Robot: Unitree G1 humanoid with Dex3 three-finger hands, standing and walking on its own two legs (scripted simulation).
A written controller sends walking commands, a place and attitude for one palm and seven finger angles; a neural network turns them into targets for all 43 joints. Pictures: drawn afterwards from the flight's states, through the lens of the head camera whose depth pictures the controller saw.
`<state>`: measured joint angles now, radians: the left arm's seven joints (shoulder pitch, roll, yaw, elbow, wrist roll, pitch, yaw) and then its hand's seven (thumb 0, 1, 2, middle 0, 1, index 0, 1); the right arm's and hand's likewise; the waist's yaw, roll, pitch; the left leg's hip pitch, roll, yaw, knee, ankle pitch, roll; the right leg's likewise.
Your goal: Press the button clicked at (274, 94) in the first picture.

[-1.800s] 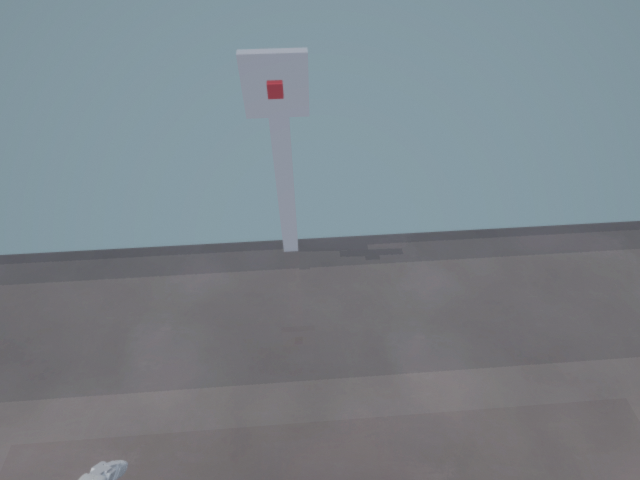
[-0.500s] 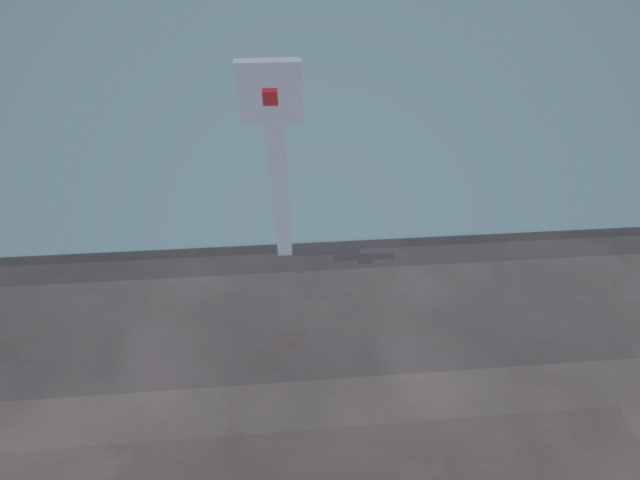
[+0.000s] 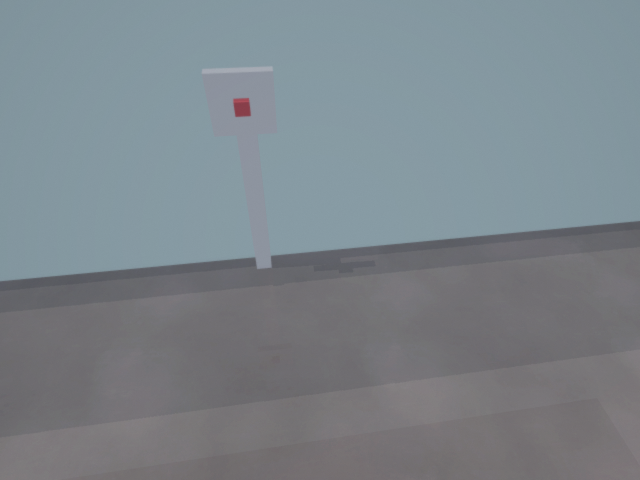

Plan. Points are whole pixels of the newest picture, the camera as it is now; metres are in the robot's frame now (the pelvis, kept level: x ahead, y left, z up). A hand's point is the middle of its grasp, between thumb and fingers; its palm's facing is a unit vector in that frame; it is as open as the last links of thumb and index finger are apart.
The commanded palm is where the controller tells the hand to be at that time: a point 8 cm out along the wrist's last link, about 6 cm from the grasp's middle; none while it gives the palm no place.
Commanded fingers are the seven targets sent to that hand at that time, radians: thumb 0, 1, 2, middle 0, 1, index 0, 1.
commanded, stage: walk to a spot facing it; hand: left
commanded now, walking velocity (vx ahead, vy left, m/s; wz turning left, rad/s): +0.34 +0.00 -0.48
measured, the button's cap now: (242, 106) +1.00 +0.29 -0.03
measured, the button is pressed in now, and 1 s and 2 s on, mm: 0 0 0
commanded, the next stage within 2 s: turn to face it in 0.44 s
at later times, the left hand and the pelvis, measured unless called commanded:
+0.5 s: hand out of the picture +0.13 +0.16 -0.17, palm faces -0.08 -0.99 -0.14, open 7.4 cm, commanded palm none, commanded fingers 0.00 0.90 0.90 -0.20 -0.30 -0.20 -0.30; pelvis +0.16 -0.01 +0.01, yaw -10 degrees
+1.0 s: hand (230, 331) +0.39 +0.20 -0.16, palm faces -0.07 -0.98 -0.18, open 7.4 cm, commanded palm none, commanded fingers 0.00 0.90 0.90 -0.20 -0.30 -0.20 -0.30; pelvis +0.26 +0.03 +0.01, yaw -4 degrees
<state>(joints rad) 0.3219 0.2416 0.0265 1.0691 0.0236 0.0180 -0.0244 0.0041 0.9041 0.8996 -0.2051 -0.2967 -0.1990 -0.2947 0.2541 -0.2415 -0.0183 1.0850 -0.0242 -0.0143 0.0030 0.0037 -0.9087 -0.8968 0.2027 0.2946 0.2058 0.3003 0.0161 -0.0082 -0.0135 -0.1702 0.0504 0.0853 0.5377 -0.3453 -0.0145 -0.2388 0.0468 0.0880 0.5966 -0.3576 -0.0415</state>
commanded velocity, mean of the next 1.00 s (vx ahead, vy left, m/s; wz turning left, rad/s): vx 0.15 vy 0.00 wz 0.11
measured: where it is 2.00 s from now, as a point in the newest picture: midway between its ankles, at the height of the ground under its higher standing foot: (315, 474)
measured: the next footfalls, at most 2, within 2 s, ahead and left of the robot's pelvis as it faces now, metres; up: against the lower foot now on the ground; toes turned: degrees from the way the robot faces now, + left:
right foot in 0.14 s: +0.10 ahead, -0.12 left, +0.00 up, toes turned -9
left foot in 0.58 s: +0.36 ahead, +0.08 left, +0.00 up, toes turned -4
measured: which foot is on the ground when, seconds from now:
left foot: down 0.00-0.14, up 0.16-0.56, down 0.58-1.00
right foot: up 0.00-0.12, down 0.14-0.58, up 0.60-1.00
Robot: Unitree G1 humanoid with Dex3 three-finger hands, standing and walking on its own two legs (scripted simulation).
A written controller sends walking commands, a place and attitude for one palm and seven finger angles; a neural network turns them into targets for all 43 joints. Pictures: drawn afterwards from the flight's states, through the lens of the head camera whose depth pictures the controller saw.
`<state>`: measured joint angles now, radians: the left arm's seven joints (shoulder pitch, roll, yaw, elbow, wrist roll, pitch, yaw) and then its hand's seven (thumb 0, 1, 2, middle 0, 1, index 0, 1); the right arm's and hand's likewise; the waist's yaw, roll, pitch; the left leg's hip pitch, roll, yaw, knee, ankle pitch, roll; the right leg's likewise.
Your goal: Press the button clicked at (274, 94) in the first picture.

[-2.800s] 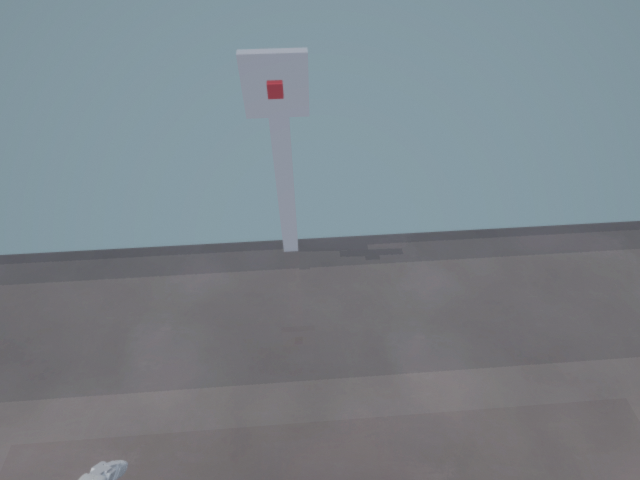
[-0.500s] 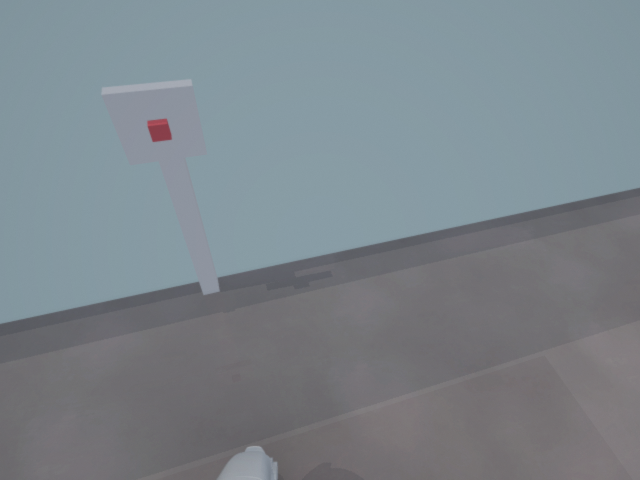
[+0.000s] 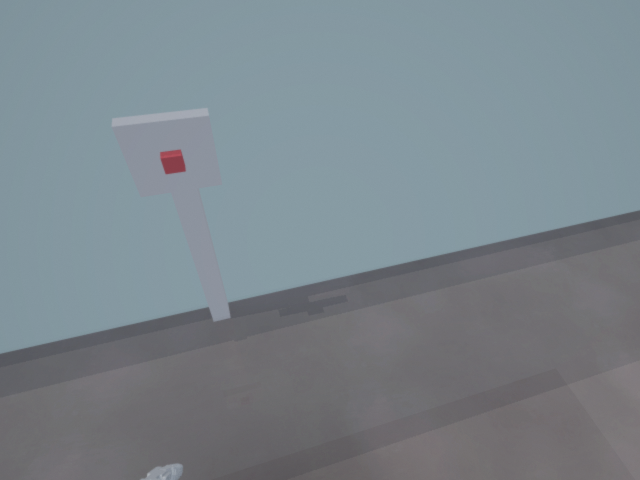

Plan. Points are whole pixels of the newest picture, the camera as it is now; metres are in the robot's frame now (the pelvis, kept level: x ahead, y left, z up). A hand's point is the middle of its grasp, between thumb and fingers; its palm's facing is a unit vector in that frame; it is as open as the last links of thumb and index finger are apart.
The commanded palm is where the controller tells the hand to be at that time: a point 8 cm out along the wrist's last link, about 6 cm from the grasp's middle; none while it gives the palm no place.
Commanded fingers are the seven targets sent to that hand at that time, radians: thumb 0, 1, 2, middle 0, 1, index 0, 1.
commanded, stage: turn to face it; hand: left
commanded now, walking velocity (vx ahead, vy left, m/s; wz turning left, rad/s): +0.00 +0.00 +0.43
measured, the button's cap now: (173, 160) +0.72 +0.31 -0.04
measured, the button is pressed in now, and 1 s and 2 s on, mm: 0 0 0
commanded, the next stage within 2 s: take the last steps up to it in 0.32 s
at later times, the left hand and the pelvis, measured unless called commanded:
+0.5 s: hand out of the picture -0.06 +0.18 -0.17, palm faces +0.28 -0.93 -0.25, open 7.4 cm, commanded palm none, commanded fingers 0.00 0.90 0.90 -0.20 -0.30 -0.20 -0.30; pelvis -0.02 -0.01 +0.00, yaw +13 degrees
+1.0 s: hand out of the picture +0.09 +0.18 -0.18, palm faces +0.25 -0.95 -0.21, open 7.4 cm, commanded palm none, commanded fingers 0.00 0.90 0.90 -0.20 -0.30 -0.20 -0.30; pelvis +0.08 -0.02 -0.01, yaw +14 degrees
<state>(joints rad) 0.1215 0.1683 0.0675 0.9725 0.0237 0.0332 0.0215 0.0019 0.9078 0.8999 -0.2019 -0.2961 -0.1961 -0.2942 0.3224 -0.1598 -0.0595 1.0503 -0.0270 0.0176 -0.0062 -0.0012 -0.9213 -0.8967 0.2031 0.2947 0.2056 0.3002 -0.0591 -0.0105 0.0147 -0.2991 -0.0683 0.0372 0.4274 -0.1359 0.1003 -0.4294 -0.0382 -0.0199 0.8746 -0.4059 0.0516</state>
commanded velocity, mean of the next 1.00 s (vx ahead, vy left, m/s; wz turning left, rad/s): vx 0.18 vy -0.05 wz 0.12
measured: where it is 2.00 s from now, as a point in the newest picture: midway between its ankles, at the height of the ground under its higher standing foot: (304, 473)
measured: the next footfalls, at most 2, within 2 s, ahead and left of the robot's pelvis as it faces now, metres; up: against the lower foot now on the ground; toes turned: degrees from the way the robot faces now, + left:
right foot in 0.16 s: +0.04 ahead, -0.14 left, +0.00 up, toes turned +3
left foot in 0.54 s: -0.02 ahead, +0.12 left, +0.00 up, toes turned +16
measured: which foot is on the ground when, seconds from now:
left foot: down 0.00-0.16, up 0.18-0.52, down 0.54-0.96, up 0.98-1.00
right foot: up 0.00-0.14, down 0.16-0.54, up 0.56-0.94, down 0.96-1.00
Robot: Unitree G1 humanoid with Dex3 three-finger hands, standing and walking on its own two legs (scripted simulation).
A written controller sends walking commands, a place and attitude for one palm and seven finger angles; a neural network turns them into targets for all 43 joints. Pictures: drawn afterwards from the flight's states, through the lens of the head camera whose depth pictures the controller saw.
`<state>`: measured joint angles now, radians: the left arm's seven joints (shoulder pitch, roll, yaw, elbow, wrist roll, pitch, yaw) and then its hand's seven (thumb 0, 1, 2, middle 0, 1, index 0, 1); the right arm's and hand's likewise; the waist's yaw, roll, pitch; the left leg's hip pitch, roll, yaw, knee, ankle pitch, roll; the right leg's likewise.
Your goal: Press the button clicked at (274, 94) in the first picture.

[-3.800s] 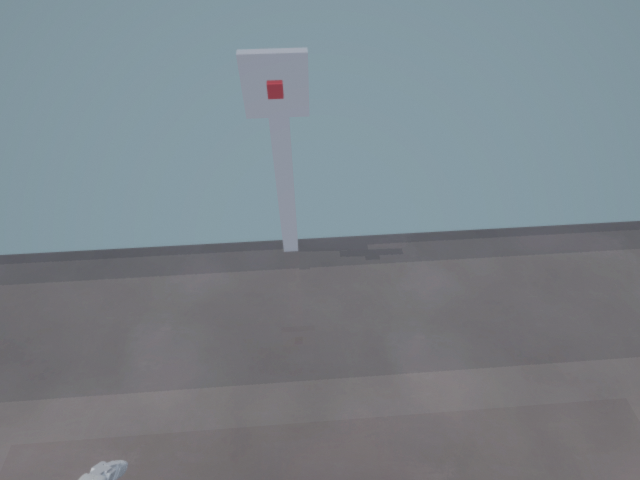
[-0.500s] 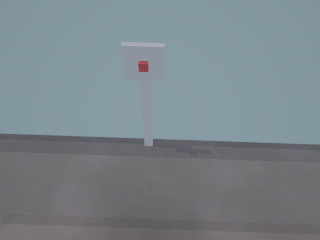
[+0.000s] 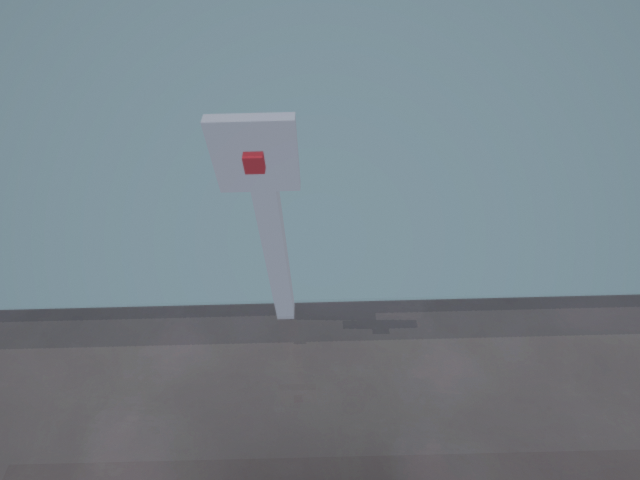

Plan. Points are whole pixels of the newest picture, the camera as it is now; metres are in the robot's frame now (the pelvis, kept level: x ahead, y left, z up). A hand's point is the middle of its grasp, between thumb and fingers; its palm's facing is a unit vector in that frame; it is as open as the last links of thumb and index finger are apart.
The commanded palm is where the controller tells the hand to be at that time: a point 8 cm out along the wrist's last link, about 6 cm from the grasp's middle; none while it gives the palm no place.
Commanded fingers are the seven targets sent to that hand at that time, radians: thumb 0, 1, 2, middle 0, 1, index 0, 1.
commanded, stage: take the last steps up to it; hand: left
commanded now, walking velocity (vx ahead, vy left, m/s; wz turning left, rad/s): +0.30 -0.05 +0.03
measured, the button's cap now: (254, 161) +0.70 +0.17 -0.03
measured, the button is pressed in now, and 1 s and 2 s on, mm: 0 0 0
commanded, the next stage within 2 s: come to a stop and stand still in 0.40 s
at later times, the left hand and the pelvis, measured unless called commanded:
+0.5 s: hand out of the picture +0.09 +0.18 -0.18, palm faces +0.07 -0.99 -0.10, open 7.4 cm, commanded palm none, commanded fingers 0.00 0.90 0.90 -0.20 -0.30 -0.20 -0.30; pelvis +0.16 +0.03 +0.01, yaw -1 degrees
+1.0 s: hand (236, 389) +0.28 +0.15 -0.14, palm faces +0.00 -0.96 -0.27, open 7.4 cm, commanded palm none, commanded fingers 0.00 0.90 0.90 -0.20 -0.30 -0.20 -0.30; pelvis +0.19 -0.03 +0.01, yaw -1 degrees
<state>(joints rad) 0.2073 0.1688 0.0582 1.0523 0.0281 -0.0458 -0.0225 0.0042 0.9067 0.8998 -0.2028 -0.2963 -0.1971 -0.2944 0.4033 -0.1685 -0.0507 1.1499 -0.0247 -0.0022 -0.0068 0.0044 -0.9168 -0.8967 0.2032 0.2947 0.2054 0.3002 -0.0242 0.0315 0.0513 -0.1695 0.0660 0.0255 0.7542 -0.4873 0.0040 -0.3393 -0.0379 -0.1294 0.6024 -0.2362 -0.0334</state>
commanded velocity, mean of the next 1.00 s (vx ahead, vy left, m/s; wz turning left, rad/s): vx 0.02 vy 0.01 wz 0.00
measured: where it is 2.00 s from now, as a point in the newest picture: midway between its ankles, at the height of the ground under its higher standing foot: outside the picture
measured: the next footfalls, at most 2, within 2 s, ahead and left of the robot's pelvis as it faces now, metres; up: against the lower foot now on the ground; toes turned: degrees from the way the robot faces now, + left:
left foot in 0.40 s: +0.25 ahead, +0.11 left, +0.00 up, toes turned +9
right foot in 0.86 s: +0.27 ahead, -0.13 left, +0.00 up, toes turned -6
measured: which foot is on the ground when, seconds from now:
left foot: up 0.00-0.38, down 0.40-0.88, up 0.90-1.00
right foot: down 0.00-0.42, up 0.44-0.84, down 0.86-1.00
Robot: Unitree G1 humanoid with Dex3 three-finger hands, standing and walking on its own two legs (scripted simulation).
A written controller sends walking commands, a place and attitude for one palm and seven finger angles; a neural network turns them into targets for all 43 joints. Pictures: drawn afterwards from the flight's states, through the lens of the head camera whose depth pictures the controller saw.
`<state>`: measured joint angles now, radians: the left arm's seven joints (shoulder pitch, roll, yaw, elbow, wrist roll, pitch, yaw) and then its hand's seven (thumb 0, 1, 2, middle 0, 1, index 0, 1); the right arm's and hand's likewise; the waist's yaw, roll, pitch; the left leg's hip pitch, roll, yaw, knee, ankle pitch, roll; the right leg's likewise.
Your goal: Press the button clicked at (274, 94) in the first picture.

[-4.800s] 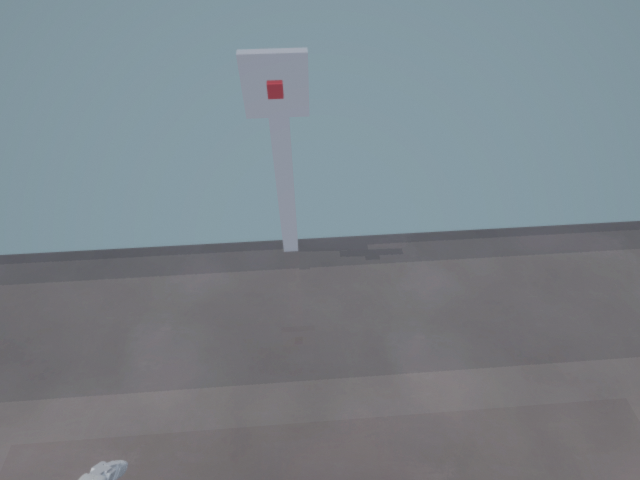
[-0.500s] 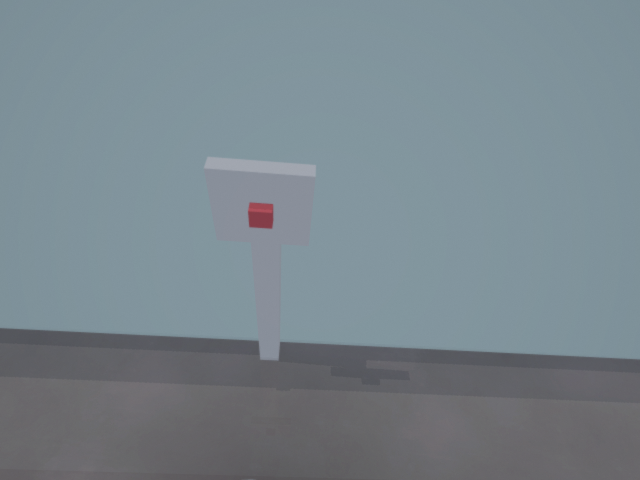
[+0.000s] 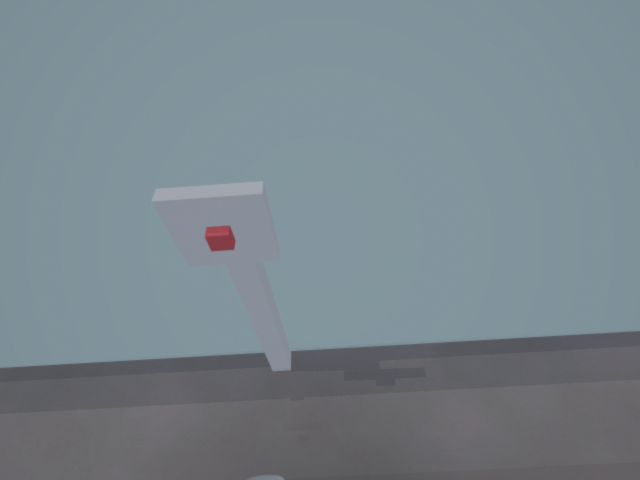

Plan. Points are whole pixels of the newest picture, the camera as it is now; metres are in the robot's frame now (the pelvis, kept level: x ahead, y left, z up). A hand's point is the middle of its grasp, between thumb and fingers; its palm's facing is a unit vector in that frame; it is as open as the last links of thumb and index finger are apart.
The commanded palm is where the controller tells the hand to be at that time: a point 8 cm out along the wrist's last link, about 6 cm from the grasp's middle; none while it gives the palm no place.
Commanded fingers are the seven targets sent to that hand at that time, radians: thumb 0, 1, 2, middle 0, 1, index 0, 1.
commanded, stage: come to a stop and stand still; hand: left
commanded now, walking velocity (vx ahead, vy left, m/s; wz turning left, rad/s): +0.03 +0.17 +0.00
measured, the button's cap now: (220, 237) +0.50 +0.20 -0.04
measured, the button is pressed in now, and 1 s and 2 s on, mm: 0 0 0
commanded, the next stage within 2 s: look again from close up in 0.54 s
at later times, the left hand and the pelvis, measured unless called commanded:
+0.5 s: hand out of the picture -0.06 +0.22 -0.17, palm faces +0.08 -0.98 -0.17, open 7.4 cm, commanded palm none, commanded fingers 0.00 0.90 0.90 -0.20 -0.30 -0.20 -0.30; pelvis -0.04 +0.04 +0.01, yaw +1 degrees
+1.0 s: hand out of the picture +0.02 +0.19 -0.17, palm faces +0.03 -0.97 -0.26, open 7.3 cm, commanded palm none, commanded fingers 0.00 0.90 0.90 -0.20 -0.30 -0.20 -0.30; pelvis -0.01 +0.01 +0.00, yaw +1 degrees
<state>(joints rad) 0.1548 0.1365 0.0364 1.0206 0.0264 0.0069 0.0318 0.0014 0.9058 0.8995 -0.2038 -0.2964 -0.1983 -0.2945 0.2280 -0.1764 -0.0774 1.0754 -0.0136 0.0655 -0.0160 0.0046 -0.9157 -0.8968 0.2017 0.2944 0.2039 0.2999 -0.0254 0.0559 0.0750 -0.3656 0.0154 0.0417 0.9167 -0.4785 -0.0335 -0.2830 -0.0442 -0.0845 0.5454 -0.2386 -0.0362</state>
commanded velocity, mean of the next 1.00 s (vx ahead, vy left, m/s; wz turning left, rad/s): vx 0.05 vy -0.02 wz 0.00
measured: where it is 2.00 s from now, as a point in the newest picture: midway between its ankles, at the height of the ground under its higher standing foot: outside the picture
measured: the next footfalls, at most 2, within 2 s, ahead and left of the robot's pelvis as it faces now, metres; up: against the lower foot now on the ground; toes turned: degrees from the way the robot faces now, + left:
left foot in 0.32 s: -0.04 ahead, +0.15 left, +0.00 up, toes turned +2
right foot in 0.66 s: +0.02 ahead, -0.09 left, +0.00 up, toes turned -2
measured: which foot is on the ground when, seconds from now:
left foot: up 0.00-0.30, down 0.32-1.00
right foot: down 0.00-0.34, up 0.36-0.64, down 0.66-1.00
